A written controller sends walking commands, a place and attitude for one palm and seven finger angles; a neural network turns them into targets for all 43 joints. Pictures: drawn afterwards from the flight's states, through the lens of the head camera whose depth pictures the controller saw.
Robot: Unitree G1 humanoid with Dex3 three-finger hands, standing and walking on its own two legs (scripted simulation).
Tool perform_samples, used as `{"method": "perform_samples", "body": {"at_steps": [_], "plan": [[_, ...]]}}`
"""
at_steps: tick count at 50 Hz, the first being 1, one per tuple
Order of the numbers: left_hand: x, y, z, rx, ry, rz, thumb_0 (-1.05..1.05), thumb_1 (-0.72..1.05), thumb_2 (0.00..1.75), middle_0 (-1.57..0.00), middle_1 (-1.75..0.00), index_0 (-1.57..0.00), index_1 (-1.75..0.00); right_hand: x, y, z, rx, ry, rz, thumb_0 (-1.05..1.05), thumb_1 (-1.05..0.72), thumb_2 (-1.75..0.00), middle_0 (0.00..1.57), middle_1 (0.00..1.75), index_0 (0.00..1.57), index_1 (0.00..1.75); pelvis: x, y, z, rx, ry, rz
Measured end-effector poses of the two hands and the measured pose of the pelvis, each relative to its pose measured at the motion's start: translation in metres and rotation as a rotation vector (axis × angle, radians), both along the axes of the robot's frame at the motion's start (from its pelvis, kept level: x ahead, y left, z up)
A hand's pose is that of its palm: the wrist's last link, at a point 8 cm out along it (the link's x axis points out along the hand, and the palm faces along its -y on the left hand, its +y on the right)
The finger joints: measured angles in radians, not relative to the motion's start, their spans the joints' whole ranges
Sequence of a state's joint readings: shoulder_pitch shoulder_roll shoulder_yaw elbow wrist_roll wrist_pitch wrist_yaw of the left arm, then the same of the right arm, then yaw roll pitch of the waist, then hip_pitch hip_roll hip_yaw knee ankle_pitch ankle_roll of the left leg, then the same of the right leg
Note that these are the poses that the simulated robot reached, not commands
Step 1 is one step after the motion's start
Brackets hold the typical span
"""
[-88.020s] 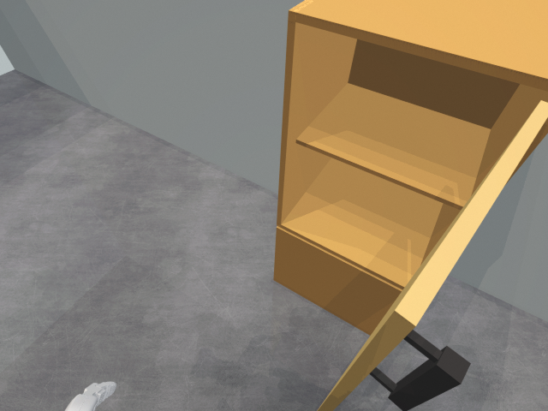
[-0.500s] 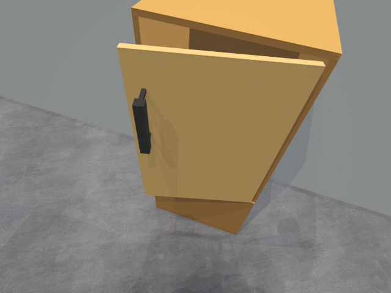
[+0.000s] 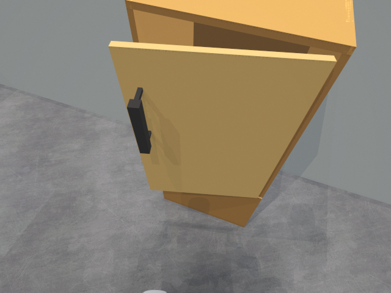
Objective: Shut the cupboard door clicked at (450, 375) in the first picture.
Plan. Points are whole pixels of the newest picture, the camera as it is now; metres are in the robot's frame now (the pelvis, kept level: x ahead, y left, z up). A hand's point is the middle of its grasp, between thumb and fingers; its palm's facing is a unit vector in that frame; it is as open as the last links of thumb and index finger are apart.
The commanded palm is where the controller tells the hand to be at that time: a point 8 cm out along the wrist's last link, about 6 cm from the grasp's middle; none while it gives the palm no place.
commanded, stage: come to a stop and stand still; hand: left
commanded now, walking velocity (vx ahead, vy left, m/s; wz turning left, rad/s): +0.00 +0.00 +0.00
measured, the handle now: (142, 122) +0.45 +0.16 +0.06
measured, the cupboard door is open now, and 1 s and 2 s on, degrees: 16 16 16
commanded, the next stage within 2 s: look again from close up in 0.56 s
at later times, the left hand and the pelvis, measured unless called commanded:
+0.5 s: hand out of the picture +0.01 +0.26 -0.16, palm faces -0.07 -0.96 -0.27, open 7.4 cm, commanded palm none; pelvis -0.04 +0.07 +0.00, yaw -4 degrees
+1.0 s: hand out of the picture -0.01 +0.22 -0.17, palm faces -0.05 -0.98 -0.19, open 7.3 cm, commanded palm none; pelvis -0.02 +0.05 +0.00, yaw -3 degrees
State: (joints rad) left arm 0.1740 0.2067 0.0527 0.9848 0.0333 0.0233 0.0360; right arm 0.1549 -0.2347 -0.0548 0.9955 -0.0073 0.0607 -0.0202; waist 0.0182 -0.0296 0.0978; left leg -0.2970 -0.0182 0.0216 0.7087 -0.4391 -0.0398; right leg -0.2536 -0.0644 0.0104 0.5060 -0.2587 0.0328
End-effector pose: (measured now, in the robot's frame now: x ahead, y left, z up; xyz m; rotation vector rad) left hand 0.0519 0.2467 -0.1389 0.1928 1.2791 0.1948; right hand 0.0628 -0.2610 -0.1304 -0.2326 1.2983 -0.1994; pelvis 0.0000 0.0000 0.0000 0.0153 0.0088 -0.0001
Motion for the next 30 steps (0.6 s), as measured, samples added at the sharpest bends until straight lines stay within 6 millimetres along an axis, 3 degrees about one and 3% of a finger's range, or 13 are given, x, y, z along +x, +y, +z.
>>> {"method": "perform_samples", "body": {"at_steps": [5, 15, 20, 30], "plan": [[-0.004, 0.027, -0.011, 0.004, -0.024, -0.013, 0.01, 0.90, 0.90, -0.21, -0.30, -0.21, -0.30, -0.002, 0.027, 0.001, -0.009, -0.095, 0.012, 0.00, -0.91, -0.89, 0.20, 0.30, 0.20, 0.29, -0.007, 0.025, -0.010, -0.016, -0.027, -0.010], [-0.021, 0.056, 0.011, 0.056, -0.045, -0.097, 0.01, 0.91, 0.90, -0.20, -0.30, -0.20, -0.30, -0.020, 0.093, -0.021, 0.139, -0.200, -0.011, 0.00, -0.91, -0.89, 0.20, 0.30, 0.20, 0.30, -0.032, 0.054, -0.012, 0.000, -0.044, -0.065], [-0.033, 0.059, 0.017, 0.045, -0.024, -0.120, 0.01, 0.90, 0.90, -0.20, -0.30, -0.20, -0.30, -0.045, 0.096, -0.020, 0.132, -0.175, -0.033, -0.02, -0.94, -0.89, 0.20, 0.30, 0.21, 0.30, -0.039, 0.065, -0.006, -0.003, -0.028, -0.069], [-0.053, 0.050, 0.008, -0.015, 0.032, -0.104, 0.01, 0.90, 0.90, -0.20, -0.30, -0.20, -0.30, -0.111, 0.089, -0.014, 0.086, 0.030, -0.053, 0.00, -0.91, -0.89, 0.20, 0.30, 0.20, 0.30, -0.040, 0.067, 0.000, -0.003, -0.015, -0.062]]}}
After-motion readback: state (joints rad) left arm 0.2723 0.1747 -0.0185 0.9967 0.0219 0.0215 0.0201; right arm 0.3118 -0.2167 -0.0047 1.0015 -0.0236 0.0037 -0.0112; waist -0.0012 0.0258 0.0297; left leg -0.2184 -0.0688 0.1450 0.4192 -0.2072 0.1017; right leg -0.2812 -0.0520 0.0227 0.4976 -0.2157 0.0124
